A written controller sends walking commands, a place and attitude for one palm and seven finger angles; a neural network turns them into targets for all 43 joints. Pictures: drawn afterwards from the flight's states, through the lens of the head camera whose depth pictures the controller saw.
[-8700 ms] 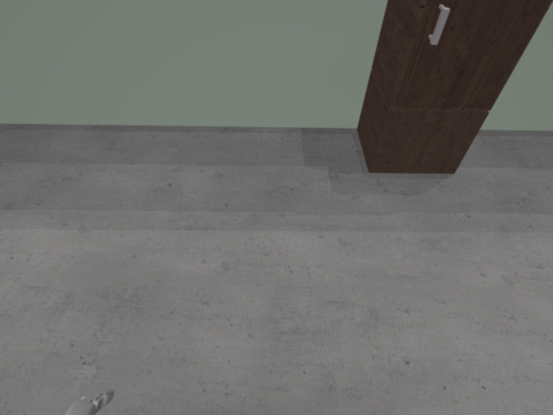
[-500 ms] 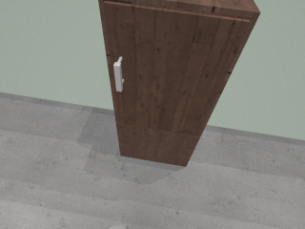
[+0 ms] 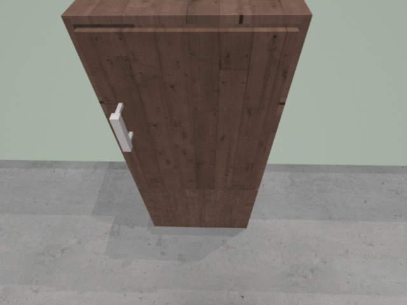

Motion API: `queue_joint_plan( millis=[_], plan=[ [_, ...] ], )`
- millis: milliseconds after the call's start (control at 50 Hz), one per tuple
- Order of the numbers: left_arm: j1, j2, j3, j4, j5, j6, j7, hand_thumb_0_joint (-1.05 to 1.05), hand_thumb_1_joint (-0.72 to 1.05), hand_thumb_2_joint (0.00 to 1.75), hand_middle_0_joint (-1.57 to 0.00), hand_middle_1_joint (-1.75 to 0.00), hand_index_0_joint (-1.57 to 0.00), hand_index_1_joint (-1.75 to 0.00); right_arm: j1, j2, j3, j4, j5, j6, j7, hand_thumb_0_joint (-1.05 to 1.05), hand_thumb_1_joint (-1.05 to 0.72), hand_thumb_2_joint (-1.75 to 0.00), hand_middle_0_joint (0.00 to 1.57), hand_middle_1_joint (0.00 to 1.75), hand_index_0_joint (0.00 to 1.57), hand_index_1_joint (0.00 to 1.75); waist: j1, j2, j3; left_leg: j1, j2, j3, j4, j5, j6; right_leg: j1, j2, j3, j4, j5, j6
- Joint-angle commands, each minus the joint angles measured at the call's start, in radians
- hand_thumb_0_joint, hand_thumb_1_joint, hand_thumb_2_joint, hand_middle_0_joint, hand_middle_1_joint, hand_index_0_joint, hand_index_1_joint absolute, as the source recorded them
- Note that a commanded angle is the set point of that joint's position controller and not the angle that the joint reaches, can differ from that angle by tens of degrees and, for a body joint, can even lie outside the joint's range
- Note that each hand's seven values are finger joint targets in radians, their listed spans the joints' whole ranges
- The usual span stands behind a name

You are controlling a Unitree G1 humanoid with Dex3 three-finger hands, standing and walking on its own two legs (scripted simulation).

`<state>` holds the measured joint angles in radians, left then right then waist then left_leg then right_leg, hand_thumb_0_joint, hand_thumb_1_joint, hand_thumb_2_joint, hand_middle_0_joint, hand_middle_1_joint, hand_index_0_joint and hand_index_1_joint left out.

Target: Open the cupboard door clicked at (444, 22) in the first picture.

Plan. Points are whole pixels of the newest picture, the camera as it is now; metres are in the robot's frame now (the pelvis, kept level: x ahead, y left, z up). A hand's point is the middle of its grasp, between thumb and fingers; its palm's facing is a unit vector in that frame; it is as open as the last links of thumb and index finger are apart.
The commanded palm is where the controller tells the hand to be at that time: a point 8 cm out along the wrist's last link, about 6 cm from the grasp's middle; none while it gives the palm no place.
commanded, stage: come to a stop and stand still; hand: left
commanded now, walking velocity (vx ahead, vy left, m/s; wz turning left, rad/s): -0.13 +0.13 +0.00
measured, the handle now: (123, 127) +0.52 +0.22 +0.02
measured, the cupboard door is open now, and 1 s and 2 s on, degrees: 0 0 0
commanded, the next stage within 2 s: look again from close up in 0.56 s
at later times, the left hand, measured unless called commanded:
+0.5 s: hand out of the picture -0.03 +0.22 -0.17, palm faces +0.08 -0.98 -0.19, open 7.4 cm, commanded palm none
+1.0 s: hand out of the picture -0.02 +0.18 -0.17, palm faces +0.02 -0.97 -0.23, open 7.3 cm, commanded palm none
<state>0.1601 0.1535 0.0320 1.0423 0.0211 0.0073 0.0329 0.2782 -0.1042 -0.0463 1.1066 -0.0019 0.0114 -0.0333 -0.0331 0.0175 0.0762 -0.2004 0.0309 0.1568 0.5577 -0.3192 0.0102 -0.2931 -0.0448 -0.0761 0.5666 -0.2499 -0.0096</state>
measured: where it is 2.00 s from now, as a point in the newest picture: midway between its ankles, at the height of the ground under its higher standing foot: outside the picture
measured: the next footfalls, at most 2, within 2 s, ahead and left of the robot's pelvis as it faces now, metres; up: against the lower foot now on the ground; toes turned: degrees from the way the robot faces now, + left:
left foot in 0.30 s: -0.02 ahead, +0.14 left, +0.00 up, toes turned +2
right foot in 0.60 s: -0.02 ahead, -0.08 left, +0.00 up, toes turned -3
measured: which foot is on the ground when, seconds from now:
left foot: down 0.00-0.00, up 0.02-0.28, down 0.30-1.00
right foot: down 0.00-0.34, up 0.36-0.58, down 0.60-1.00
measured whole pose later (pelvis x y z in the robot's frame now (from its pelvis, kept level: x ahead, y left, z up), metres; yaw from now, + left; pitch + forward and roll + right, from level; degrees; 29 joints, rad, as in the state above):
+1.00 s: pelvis -0.02 +0.01 +0.00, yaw +0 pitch -1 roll +0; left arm 0.30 0.14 0.00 1.10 0.01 -0.03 0.04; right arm 0.29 -0.16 0.00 1.09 -0.01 -0.01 -0.03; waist -0.01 0.03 0.01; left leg -0.17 0.03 0.05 0.50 -0.32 -0.01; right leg -0.17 0.02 -0.06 0.51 -0.34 -0.04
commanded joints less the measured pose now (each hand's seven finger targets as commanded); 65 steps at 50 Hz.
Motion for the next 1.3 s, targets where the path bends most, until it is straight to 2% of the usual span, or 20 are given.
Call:
queue_joint_plan(
  millis=[0, 80, 220, 240, 280, 360, 500, 540, 580, 600, 620, 660, 700, 800, 860, 1200, 1220, 1240, 1260, 1280],
  plan=[
    [0.129, 0.177, 0.044, -0.027, 0.001, -0.009, 0.022, 0.0, 0.9, 0.9, -0.2, -0.3, -0.2, -0.3, 0.047, -0.081, -0.027, -0.056, 0.0, 0.023, -0.005, 0.0, -0.9, -0.9, 0.2, 0.3, 0.2, 0.3, 0.062, -0.226, -0.149, -0.145, 0.003, -0.117, 0.339, -0.275, -0.038, 0.175, -0.342, 0.265, -0.155, 0.875, -0.228],
    [0.048, 0.167, 0.054, -0.066, 0.008, -0.003, 0.027, 0.0, 0.9, 0.9, -0.2, -0.3, -0.2, -0.3, 0.027, -0.08, -0.028, -0.068, -0.001, 0.028, 0.002, 0.0, -0.9, -0.9, 0.2, 0.3, 0.2, 0.3, 0.046, -0.133, -0.152, -0.199, 0.002, -0.165, 0.43, -0.229, -0.048, 0.175, -0.291, 0.215, -0.167, 0.683, -0.212],
    [0.029, 0.184, 0.058, -0.068, 0.005, 0.003, 0.013, 0.0, 0.9, 0.9, -0.2, -0.3, -0.2, -0.3, 0.083, -0.077, -0.012, -0.063, -0.004, 0.003, 0.013, 0.0, -0.9, -0.9, 0.2, 0.3, 0.2, 0.3, 0.022, -0.187, -0.167, 0.058, -0.029, -0.095, -0.072, 0.029, -0.049, 0.049, -0.198, 0.189, -0.157, 0.219, -0.107],
    [0.022, 0.159, 0.05, -0.067, -0.003, 0.007, 0.01, 0.0, 0.9, 0.9, -0.2, -0.3, -0.2, -0.3, 0.108, -0.092, -0.01, -0.05, -0.004, -0.005, 0.013, 0.0, -0.9, -0.9, 0.2, 0.3, 0.2, 0.3, 0.01, -0.148, -0.161, 0.136, -0.011, -0.114, -0.163, 0.083, -0.041, -0.017, -0.15, 0.162, -0.132, 0.067, -0.064],
    [0.026, 0.069, 0.029, -0.081, -0.013, 0.016, -0.004, 0.0, 0.9, 0.9, -0.2, -0.3, -0.2, -0.3, 0.059, -0.188, -0.023, -0.078, -0.02, -0.017, 0.007, 0.0, -0.9, -0.9, 0.2, 0.3, 0.2, 0.3, 0.025, 0.162, -0.076, 0.009, 0.221, -0.398, -0.351, -0.064, 0.045, -0.087, -0.015, 0.045, -0.003, -0.128, 0.028],
    [0.056, 0.066, 0.022, -0.031, 0.01, 0.027, -0.019, 0.0, 0.9, 0.9, -0.2, -0.3, -0.2, -0.3, -0.073, -0.194, -0.009, -0.108, -0.027, -0.019, 0.001, 0.0, -0.9, -0.9, 0.2, 0.3, 0.2, 0.3, 0.05, 0.184, 0.094, -0.231, 0.216, -0.396, -0.474, -0.311, 0.087, -0.003, 0.006, 0.049, 0.169, -0.105, 0.025],
    [0.089, 0.045, 0.004, -0.008, -0.004, -0.005, -0.029, 0.0, 0.9, 0.9, -0.2, -0.3, -0.2, -0.3, 0.035, -0.199, -0.015, -0.062, -0.026, -0.025, -0.008, 0.0, -0.9, -0.9, 0.2, 0.3, 0.2, 0.3, 0.01, 0.107, 0.002, 0.109, 0.215, -0.326, -0.309, 0.199, 0.124, -0.077, 0.006, 0.026, 0.013, -0.157, 0.035],
    [0.161, 0.05, 0.003, 0.024, -0.009, -0.016, -0.023, 0.0, 0.9, 0.9, -0.2, -0.3, -0.2, -0.3, 0.045, -0.193, -0.013, -0.048, -0.016, -0.026, -0.011, 0.0, -0.9, -0.9, 0.2, 0.3, 0.2, 0.3, 0.034, 0.079, -0.058, 0.1, 0.174, -0.275, -0.203, 0.349, 0.086, 0.071, 0.01, 0.021, -0.185, 0.026, 0.032],
    [0.216, 0.11, 0.008, 0.057, -0.01, -0.032, -0.009, 0.0, 0.9, 0.9, -0.2, -0.3, -0.2, -0.3, 0.048, -0.134, 0.0, -0.044, -0.001, -0.035, -0.007, 0.0, -0.9, -0.9, 0.2, 0.3, 0.2, 0.3, 0.036, -0.051, -0.114, -0.013, 0.088, -0.179, -0.093, 0.288, 0.012, 0.254, -0.105, 0.163, -0.236, 0.315, -0.008],
    [0.297, 0.134, 0.002, 0.091, 0.008, -0.04, 0.041, 0.0, 0.9, 0.9, -0.2, -0.3, -0.2, -0.3, -0.083, -0.164, 0.007, -0.108, 0.001, -0.051, 0.0, 0.0, -0.9, -0.9, 0.2, 0.3, 0.2, 0.3, 0.082, -0.113, -0.033, -0.04, 0.048, -0.12, 0.067, 0.172, -0.026, 0.135, -0.14, 0.216, -0.207, 0.726, 0.0],
    [0.233, 0.153, -0.01, 0.048, 0.0, -0.059, 0.031, 0.0, 0.9, 0.9, -0.2, -0.3, -0.2, -0.3, -0.017, -0.102, 0.022, -0.127, -0.004, -0.035, 0.013, 0.0, -0.9, -0.9, 0.2, 0.3, 0.2, 0.3, 0.022, -0.167, -0.091, -0.103, 0.018, -0.129, 0.091, -0.094, -0.01, 0.169, -0.169, 0.203, -0.221, 0.488, -0.051],
    [0.204, 0.122, -0.005, 0.031, 0.0, -0.072, 0.028, 0.0, 0.9, 0.9, -0.2, -0.3, -0.2, -0.3, 0.019, -0.099, 0.025, -0.1, -0.008, -0.032, 0.018, 0.0, -0.9, -0.9, 0.2, 0.3, 0.2, 0.3, 0.008, -0.139, -0.141, -0.107, 0.02, -0.125, 0.095, -0.08, -0.003, 0.216, -0.16, 0.202, -0.205, 0.527, -0.113],
    [0.194, 0.122, -0.006, 0.019, -0.003, -0.077, 0.026, 0.0, 0.9, 0.9, -0.2, -0.3, -0.2, -0.3, 0.053, -0.078, 0.032, -0.09, -0.011, -0.037, 0.019, 0.0, -0.9, -0.9, 0.2, 0.3, 0.2, 0.3, -0.001, -0.075, -0.163, -0.039, 0.01, -0.116, 0.005, 0.003, -0.006, 0.221, -0.14, 0.163, -0.142, 0.58, -0.109],
    [0.192, 0.078, -0.018, 0.019, -0.007, -0.053, 0.022, 0.0, 0.9, 0.9, -0.2, -0.3, -0.2, -0.3, 0.074, -0.121, 0.037, -0.059, -0.015, -0.045, 0.004, 0.0, -0.9, -0.9, 0.2, 0.3, 0.2, 0.3, 0.018, 0.064, -0.041, -0.008, 0.084, -0.179, -0.085, 0.287, 0.026, 0.097, -0.049, 0.11, -0.113, 0.23, -0.049],
    [0.203, 0.083, -0.02, 0.03, -0.007, -0.049, 0.017, 0.0, 0.9, 0.9, -0.2, -0.3, -0.2, -0.3, 0.057, -0.105, 0.043, -0.061, -0.013, -0.035, 0.003, 0.0, -0.9, -0.9, 0.2, 0.3, 0.2, 0.3, 0.022, -0.047, 0.051, -0.047, 0.063, -0.166, -0.112, 0.147, 0.016, 0.049, -0.058, 0.142, -0.175, 0.132, -0.051],
    [0.188, 0.12, -0.014, 0.018, -0.011, -0.045, 0.013, 0.0, 0.9, 0.9, -0.2, -0.3, -0.2, -0.3, 0.068, -0.125, 0.048, -0.007, -0.011, -0.046, -0.004, 0.0, -0.9, -0.9, 0.2, 0.3, 0.2, 0.3, 0.037, -0.017, -0.039, 0.01, 0.07, -0.163, -0.15, 0.253, 0.014, 0.157, -0.068, 0.125, -0.157, 0.312, -0.046],
    [0.293, 0.131, -0.005, 0.059, -0.004, -0.057, 0.05, 0.0, 0.9, 0.9, -0.2, -0.3, -0.2, -0.3, -0.066, -0.157, 0.033, -0.084, 0.0, -0.043, 0.003, 0.0, -0.9, -0.9, 0.2, 0.3, 0.2, 0.3, 0.091, -0.132, 0.056, -0.125, 0.059, -0.112, 0.098, 0.147, -0.018, 0.11, -0.148, 0.234, -0.187, 0.815, 0.034],
    [-0.479, 0.36, 0.095, -1.488, -0.211, -0.286, 0.026, 0.0, 0.88, 0.89, -0.2, -0.32, -0.2, -0.32, -0.038, -0.336, 0.011, -0.422, 0.046, -0.212, -0.039, 0.0, -0.9, -0.9, 0.2, 0.3, 0.2, 0.3, -0.05, 0.1, -0.464, 0.139, -0.033, -0.133, -0.085, 0.345, 0.036, 0.214, -0.063, 0.156, -0.084, 0.661, -0.026],
    [-0.022, 0.298, 0.114, -1.199, -0.125, -0.231, 0.056, 0.0, 0.85, 0.88, -0.2, -0.33, -0.2, -0.33, -0.095, -0.233, 0.034, -0.354, 0.023, -0.293, -0.073, 0.0, -0.9, -0.9, 0.2, 0.3, 0.2, 0.3, 0.051, 0.312, -0.462, 0.246, -0.013, -0.111, -0.111, 0.58, 0.045, 0.196, 0.015, 0.111, -0.031, 0.442, -0.048],
    [0.01, 0.224, 0.072, -1.137, -0.148, -0.184, 0.105, 0.0, 0.83, 0.87, -0.21, -0.34, -0.21, -0.34, -0.089, -0.241, 0.02, -0.3, 0.032, -0.313, -0.076, 0.0, -0.9, -0.9, 0.2, 0.3, 0.2, 0.3, 0.033, 0.296, -0.384, 0.185, 0.012, -0.142, -0.082, 0.568, 0.006, 0.112, 0.017, 0.04, -0.046, 0.233, -0.034]
  ],
)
